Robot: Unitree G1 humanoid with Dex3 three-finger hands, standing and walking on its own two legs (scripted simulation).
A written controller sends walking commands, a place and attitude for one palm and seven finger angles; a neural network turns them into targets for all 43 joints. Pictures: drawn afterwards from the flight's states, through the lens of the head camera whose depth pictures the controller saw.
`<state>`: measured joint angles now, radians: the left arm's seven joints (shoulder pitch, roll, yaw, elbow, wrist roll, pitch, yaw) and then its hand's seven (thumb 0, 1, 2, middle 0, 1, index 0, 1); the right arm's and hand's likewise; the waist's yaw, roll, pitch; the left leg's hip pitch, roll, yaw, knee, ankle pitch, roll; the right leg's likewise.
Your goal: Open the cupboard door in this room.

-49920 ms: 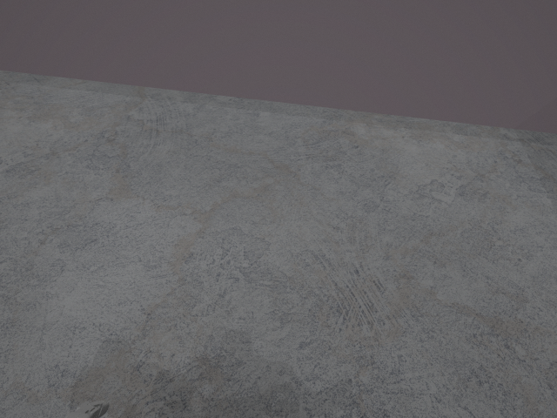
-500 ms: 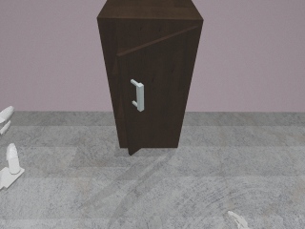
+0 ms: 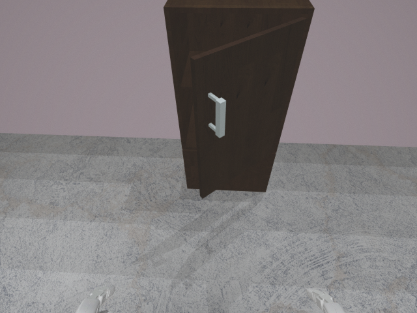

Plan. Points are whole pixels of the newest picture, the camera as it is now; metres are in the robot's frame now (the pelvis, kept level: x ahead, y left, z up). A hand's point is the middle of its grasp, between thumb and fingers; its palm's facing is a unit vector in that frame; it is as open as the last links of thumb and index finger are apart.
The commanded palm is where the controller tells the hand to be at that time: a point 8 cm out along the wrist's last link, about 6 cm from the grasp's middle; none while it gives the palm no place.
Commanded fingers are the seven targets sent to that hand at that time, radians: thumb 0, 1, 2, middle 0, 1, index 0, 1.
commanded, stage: let the arm hang, fingers relaxed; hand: left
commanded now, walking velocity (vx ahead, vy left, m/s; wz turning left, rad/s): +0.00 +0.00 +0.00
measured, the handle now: (216, 115) +0.62 +0.01 +0.03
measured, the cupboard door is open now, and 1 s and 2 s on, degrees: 41 41 41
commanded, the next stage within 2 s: look to check the result in 0.88 s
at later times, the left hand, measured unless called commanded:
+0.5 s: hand out of the picture -0.07 +0.20 -0.16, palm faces +0.04 -0.97 -0.23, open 7.3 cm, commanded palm none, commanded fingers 0.00 0.90 0.90 -0.20 -0.30 -0.20 -0.30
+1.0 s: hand out of the picture +0.01 +0.16 -0.16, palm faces +0.04 -0.98 -0.19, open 7.3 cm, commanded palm none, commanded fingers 0.00 0.90 0.90 -0.20 -0.30 -0.20 -0.30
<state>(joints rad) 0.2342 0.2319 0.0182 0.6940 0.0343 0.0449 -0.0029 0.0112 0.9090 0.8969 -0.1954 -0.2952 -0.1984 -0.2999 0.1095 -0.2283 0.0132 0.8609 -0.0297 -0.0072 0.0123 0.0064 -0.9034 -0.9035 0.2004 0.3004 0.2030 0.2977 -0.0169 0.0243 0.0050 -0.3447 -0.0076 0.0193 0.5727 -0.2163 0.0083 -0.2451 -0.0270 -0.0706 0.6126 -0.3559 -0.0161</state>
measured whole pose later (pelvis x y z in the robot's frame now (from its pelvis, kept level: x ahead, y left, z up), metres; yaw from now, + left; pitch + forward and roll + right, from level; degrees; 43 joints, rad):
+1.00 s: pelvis +0.01 -0.01 +0.01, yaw +0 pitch -2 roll +0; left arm 0.27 0.14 0.02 1.14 0.01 -0.01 0.03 0.01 0.92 0.90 -0.20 -0.30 -0.20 -0.30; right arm 0.28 -0.13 0.00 1.15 -0.02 0.01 -0.03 0.00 -0.91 -0.90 0.20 0.30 0.20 0.30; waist -0.02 0.01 0.05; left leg -0.24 0.00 0.00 0.43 -0.16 0.00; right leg -0.13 -0.01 -0.09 0.45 -0.29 -0.02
